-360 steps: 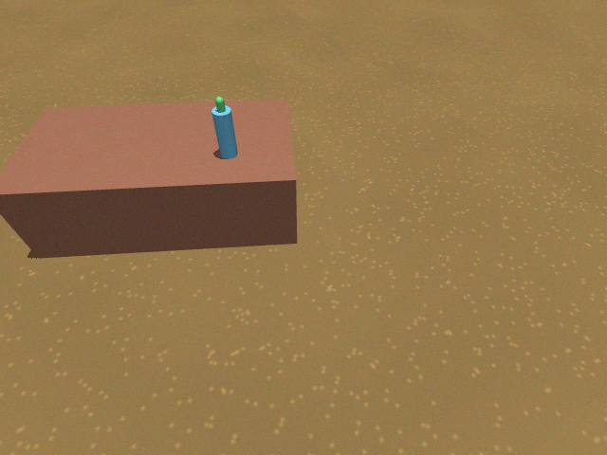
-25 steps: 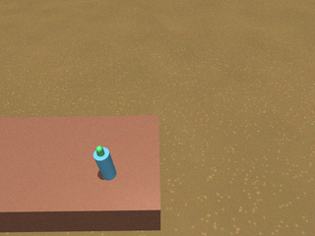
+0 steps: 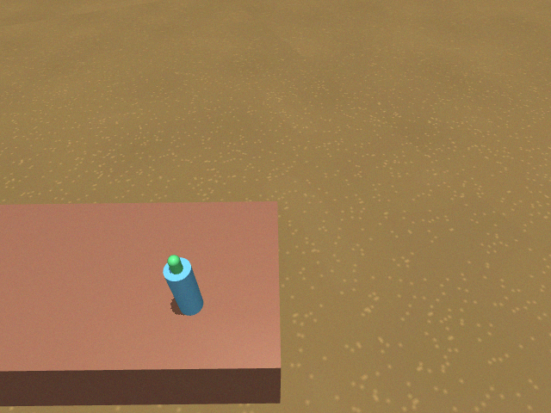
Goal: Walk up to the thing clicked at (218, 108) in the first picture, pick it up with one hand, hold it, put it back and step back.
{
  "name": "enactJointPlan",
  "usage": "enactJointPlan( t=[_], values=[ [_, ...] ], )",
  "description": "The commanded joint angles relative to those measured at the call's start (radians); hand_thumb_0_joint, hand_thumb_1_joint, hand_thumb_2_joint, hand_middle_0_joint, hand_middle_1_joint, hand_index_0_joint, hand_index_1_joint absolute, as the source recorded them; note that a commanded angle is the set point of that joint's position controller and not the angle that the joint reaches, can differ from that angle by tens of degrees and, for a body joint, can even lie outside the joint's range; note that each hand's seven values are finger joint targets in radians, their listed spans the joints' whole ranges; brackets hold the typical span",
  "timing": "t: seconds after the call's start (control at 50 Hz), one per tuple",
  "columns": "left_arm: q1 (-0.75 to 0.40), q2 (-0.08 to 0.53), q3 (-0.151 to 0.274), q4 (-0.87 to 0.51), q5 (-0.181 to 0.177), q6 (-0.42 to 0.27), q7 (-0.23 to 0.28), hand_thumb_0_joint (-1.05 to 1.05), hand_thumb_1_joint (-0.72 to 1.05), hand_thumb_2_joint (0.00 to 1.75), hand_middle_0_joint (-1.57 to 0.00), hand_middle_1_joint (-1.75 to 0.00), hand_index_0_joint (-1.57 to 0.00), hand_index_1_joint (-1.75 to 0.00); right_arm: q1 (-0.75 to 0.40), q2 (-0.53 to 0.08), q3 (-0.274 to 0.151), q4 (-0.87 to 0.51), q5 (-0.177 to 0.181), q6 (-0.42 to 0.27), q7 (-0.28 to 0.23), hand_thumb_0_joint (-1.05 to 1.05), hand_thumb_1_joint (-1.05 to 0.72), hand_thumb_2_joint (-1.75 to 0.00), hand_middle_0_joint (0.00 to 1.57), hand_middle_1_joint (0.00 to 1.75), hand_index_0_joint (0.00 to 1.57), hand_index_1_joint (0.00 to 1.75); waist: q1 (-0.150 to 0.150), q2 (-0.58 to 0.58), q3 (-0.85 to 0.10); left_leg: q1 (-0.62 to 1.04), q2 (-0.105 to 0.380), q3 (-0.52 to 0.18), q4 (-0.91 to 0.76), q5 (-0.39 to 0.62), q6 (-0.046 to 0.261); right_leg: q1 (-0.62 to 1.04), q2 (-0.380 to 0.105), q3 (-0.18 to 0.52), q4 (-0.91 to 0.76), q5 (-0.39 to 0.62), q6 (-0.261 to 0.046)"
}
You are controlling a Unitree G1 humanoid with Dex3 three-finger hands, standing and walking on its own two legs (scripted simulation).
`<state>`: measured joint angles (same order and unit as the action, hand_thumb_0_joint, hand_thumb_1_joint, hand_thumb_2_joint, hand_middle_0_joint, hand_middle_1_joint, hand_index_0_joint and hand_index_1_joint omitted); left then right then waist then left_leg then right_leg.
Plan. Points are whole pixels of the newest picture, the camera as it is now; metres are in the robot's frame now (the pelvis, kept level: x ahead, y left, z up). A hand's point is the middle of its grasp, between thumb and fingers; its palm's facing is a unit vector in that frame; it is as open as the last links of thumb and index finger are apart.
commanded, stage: go down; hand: left
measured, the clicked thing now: (182, 283) +0.50 +0.26 -0.30
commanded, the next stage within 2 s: none
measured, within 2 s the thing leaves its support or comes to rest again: neither
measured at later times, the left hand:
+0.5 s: hand out of the picture +0.16 +0.27 -0.15, palm faces +0.04 -0.93 -0.35, open 14.4 cm
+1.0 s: hand out of the picture +0.16 +0.28 -0.14, palm faces +0.05 -0.94 -0.33, open 17.4 cm
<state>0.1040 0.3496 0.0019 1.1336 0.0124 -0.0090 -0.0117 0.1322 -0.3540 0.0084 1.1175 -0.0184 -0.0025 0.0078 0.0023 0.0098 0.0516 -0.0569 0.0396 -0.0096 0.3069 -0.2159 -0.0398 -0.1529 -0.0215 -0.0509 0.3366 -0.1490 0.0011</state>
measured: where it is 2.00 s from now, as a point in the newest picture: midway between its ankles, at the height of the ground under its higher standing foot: outside the picture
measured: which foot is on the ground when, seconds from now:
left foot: down 0.00-1.00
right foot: down 0.00-1.00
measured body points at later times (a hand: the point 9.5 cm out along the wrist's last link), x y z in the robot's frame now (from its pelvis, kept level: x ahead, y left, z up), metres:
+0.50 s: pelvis -0.01 +0.01 -0.02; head +0.03 +0.01 +0.43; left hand +0.16 +0.32 -0.12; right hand +0.10 -0.24 -0.13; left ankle -0.03 +0.14 -0.75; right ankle +0.02 -0.12 -0.75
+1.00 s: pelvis +0.01 +0.03 -0.04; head +0.04 +0.04 +0.41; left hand +0.15 +0.33 -0.12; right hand +0.16 -0.22 -0.13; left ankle -0.03 +0.14 -0.75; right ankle +0.02 -0.12 -0.75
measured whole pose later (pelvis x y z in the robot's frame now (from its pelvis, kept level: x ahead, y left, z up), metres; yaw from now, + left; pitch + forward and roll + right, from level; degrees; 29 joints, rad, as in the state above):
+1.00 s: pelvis +0.01 +0.03 -0.04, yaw +0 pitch +9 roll -2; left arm 0.27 0.33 0.14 0.34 0.02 0.45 -0.05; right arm 0.24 -0.24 0.02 0.62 0.01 -0.16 -0.10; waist -0.02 0.03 -0.09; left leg -0.52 0.03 -0.03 0.83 -0.47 0.00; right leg -0.56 -0.04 -0.05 0.75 -0.34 0.04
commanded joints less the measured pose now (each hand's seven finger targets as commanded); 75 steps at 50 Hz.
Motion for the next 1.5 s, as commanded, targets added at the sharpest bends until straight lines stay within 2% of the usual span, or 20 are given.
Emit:
enactJointPlan(
  t=[0.0,0.08,0.1,0.12,0.14,0.16,0.2,0.24,0.3,0.4,0.5,0.58,0.6,0.74,0.76,0.84,0.98,1.06,1.38,1.48],
  values=[
    [-0.034,0.214,0.038,-0.057,-0.003,-0.025,0.017,0.00,0.90,0.90,-0.20,-0.30,-0.20,-0.30,-0.041,-0.216,-0.047,-0.058,0.006,-0.021,-0.016,0.00,-0.90,-0.90,0.20,0.30,0.20,0.30,0.004,-0.006,-0.084,-0.057,0.098,-0.063,-0.049,0.139,0.048,0.078,-0.119,0.104,-0.042,0.145,-0.020],
    [-0.044,0.220,0.039,-0.057,-0.002,-0.027,0.020,0.00,0.82,0.82,-0.22,-0.22,-0.23,-0.22,-0.034,-0.207,-0.046,-0.057,0.007,-0.019,-0.015,0.00,-0.98,-0.97,0.19,0.30,0.20,0.30,-0.001,-0.017,-0.089,-0.056,0.101,-0.065,-0.045,0.147,0.050,0.092,-0.123,0.103,-0.038,0.165,-0.021],
    [-0.395,0.044,0.046,-0.408,-0.054,-0.110,0.032,0.00,0.74,0.74,-0.14,-0.14,-0.15,-0.14,-0.038,-0.029,0.002,-0.329,0.071,-0.070,-0.037,0.00,-1.05,-0.94,0.20,0.30,0.20,0.30,-0.124,-0.012,0.020,-0.191,-0.051,0.063,0.039,0.015,0.054,-0.150,0.002,0.031,0.007,0.041,0.001],
    [-0.477,0.124,0.078,-0.348,-0.052,-0.103,0.041,0.00,0.66,0.66,-0.06,-0.06,-0.07,-0.06,0.017,-0.067,-0.008,-0.266,0.074,-0.071,-0.048,0.00,-1.05,-0.94,0.20,0.30,0.20,0.30,-0.088,-0.015,-0.040,-0.189,-0.056,0.059,0.053,-0.005,0.057,-0.095,-0.001,0.022,0.016,-0.010,0.004],
    [-0.268,0.184,0.128,-0.133,-0.035,-0.056,0.046,0.00,0.58,0.58,-0.02,0.00,-0.02,0.00,0.038,-0.095,-0.019,-0.254,0.069,-0.061,-0.052,0.00,-1.05,-0.95,0.20,0.30,0.20,0.30,-0.066,-0.043,-0.016,-0.224,-0.064,0.064,0.070,-0.034,0.059,-0.106,0.007,0.011,0.020,-0.064,-0.004],
    [-0.204,0.194,0.144,-0.104,-0.027,-0.040,0.033,0.00,0.50,0.50,-0.02,0.00,-0.02,0.00,0.039,-0.097,-0.033,-0.286,0.069,-0.053,-0.052,0.00,-1.05,-0.94,0.20,0.30,0.20,0.30,-0.032,-0.063,-0.027,-0.247,-0.054,0.061,0.093,-0.012,0.055,-0.105,0.010,0.002,0.041,-0.065,-0.005],
    [-0.317,0.310,0.202,-0.244,0.006,-0.050,0.029,0.00,0.34,0.34,-0.02,0.00,-0.04,0.00,0.067,-0.098,-0.062,-0.330,0.058,-0.063,-0.069,0.00,-1.05,-0.93,0.20,0.30,0.20,0.30,-0.016,-0.025,-0.209,-0.228,-0.057,0.056,0.121,0.043,0.054,-0.035,-0.005,0.019,0.085,0.017,0.001],
    [-0.130,0.245,0.205,-0.137,0.033,-0.011,0.012,0.00,0.20,0.18,-0.04,0.00,-0.05,0.00,0.101,-0.084,-0.072,-0.351,0.046,-0.070,-0.064,0.00,-1.03,-0.93,0.20,0.30,0.20,0.30,-0.008,-0.025,-0.243,-0.274,-0.061,0.043,0.160,0.093,0.050,-0.034,-0.004,0.019,0.137,0.088,-0.003],
    [-0.068,0.267,0.252,-0.280,0.056,0.055,0.009,0.00,0.09,0.09,-0.05,0.00,-0.06,0.00,0.077,-0.074,-0.088,-0.434,0.046,-0.082,-0.067,0.00,-0.99,-0.92,0.20,0.30,0.20,0.30,0.042,0.062,-0.337,-0.244,-0.071,0.047,0.156,0.158,0.038,0.030,-0.001,0.022,0.138,0.130,-0.015],
    [-0.090,0.163,0.182,-0.374,0.040,0.218,0.003,0.00,-0.19,0.07,-0.05,0.00,-0.05,0.00,0.025,-0.055,-0.069,-0.521,0.054,-0.098,-0.072,0.00,-0.95,-0.91,0.20,0.30,0.20,0.30,0.005,0.000,-0.187,-0.294,-0.057,0.036,0.159,0.046,0.039,-0.100,0.017,0.001,0.115,-0.015,-0.015],
    [-0.080,0.157,0.195,-0.524,0.020,0.289,-0.007,0.00,-0.47,0.04,-0.06,-0.03,-0.07,-0.03,0.061,-0.048,-0.065,-0.552,0.055,-0.129,-0.072,0.00,-0.87,-0.89,0.20,0.30,0.20,0.30,-0.010,-0.029,-0.202,-0.312,-0.045,0.027,0.198,0.033,0.042,-0.142,0.025,-0.010,0.157,-0.036,-0.011],
    [-0.053,0.200,0.230,-0.603,0.034,0.300,-0.008,0.00,-0.53,0.10,-0.06,-0.10,-0.06,-0.10,0.076,-0.049,-0.067,-0.565,0.049,-0.155,-0.084,0.00,-0.87,-0.89,0.20,0.30,0.20,0.30,-0.019,0.009,-0.255,-0.311,-0.043,0.021,0.255,0.097,0.040,-0.157,0.023,-0.004,0.216,0.031,-0.012],
    [-0.097,0.177,0.198,-0.698,0.030,0.294,-0.014,0.00,-0.52,0.10,-0.06,-0.09,-0.06,-0.09,0.079,-0.044,-0.066,-0.569,0.048,-0.163,-0.084,0.00,-0.87,-0.89,0.20,0.30,0.20,0.30,-0.029,0.031,-0.270,-0.315,-0.043,0.019,0.268,0.106,0.036,-0.171,0.022,-0.001,0.230,0.039,-0.013],
    [0.038,0.215,0.244,-0.833,0.037,0.341,-0.009,0.00,-0.53,0.05,-0.07,-0.07,-0.07,-0.07,0.081,-0.044,-0.061,-0.589,0.041,-0.183,-0.105,0.00,-0.86,-0.88,0.20,0.30,0.20,0.30,-0.018,0.103,-0.304,-0.344,-0.033,0.000,0.330,0.198,0.018,-0.190,0.026,-0.010,0.301,0.087,-0.021],
    [0.074,0.165,0.203,-0.823,0.035,0.356,-0.014,0.00,-0.55,0.03,-0.08,-0.05,-0.08,-0.05,0.078,-0.047,-0.063,-0.596,0.040,-0.185,-0.106,0.00,-0.86,-0.88,0.20,0.30,0.20,0.30,-0.027,0.098,-0.295,-0.354,-0.029,-0.006,0.337,0.210,0.014,-0.204,0.027,-0.013,0.310,0.087,-0.021],
    [0.112,0.137,0.184,-0.870,0.023,0.401,-0.024,0.00,-0.55,0.01,-0.08,-0.04,-0.08,-0.04,0.072,-0.047,-0.063,-0.607,0.039,-0.194,-0.112,0.00,-0.86,-0.88,0.20,0.30,0.20,0.30,-0.030,0.084,-0.281,-0.392,-0.023,-0.018,0.368,0.212,0.013,-0.240,0.029,-0.022,0.338,0.070,-0.020],
    [0.136,0.179,0.228,-0.988,0.012,0.451,-0.021,0.00,-0.58,0.01,-0.08,-0.05,-0.08,-0.04,0.067,-0.042,-0.059,-0.648,0.039,-0.217,-0.127,0.00,-0.85,-0.88,0.20,0.30,0.20,0.30,-0.020,0.064,-0.294,-0.460,-0.022,-0.034,0.422,0.142,0.020,-0.301,0.025,-0.026,0.388,0.016,-0.016],
    [0.190,0.188,0.244,-1.048,0.012,0.462,-0.017,0.00,-0.57,0.03,-0.08,-0.05,-0.08,-0.05,0.093,-0.032,-0.058,-0.660,0.039,-0.227,-0.139,0.00,-0.86,-0.88,0.20,0.30,0.20,0.30,-0.027,0.075,-0.359,-0.463,-0.034,-0.019,0.477,0.181,0.025,-0.288,0.019,-0.020,0.424,0.076,-0.013],
    [0.240,0.232,0.307,-1.162,-0.024,0.496,-0.060,0.00,-0.59,0.05,-0.08,-0.06,-0.08,-0.06,0.081,-0.033,-0.051,-0.686,0.043,-0.276,-0.186,0.00,-0.86,-0.89,0.20,0.30,0.20,0.30,-0.023,0.081,-0.281,-0.588,-0.030,-0.059,0.490,-0.065,0.034,-0.418,0.022,-0.027,0.457,-0.135,-0.008],
    [0.020,0.339,0.372,-1.144,-0.027,0.453,-0.068,0.00,-0.61,0.06,-0.08,-0.07,-0.08,-0.07,0.094,-0.037,-0.041,-0.663,0.044,-0.306,-0.206,0.00,-0.86,-0.89,0.20,0.30,0.20,0.30,-0.055,0.074,-0.280,-0.622,-0.041,-0.040,0.518,-0.177,0.051,-0.447,0.012,-0.006,0.440,-0.208,-0.002]
  ],
)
